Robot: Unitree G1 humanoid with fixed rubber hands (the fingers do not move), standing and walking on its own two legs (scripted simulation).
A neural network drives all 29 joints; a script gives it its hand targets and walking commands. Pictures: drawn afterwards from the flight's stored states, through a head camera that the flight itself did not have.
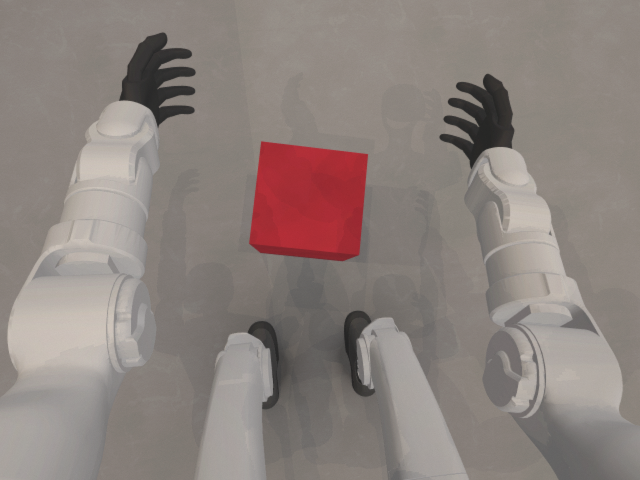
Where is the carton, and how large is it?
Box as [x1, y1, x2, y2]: [249, 141, 367, 260]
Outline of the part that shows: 261,141 249,243 260,252 335,260 344,260 357,255 359,251 367,154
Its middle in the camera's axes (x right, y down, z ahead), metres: -0.03 -0.07 +0.86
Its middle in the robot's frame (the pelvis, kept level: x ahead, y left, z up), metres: +0.49 -0.03 -0.51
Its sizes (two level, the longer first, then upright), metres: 0.210 0.200 0.250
